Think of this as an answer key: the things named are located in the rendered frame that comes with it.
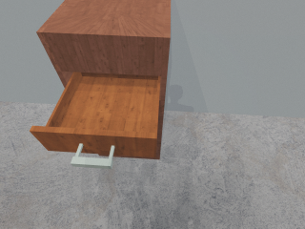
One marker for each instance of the cabinet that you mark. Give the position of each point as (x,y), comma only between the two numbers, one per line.
(111,36)

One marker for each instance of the drawer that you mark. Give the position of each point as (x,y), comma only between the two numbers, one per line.
(101,110)

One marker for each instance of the handle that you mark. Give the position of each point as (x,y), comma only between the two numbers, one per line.
(92,162)

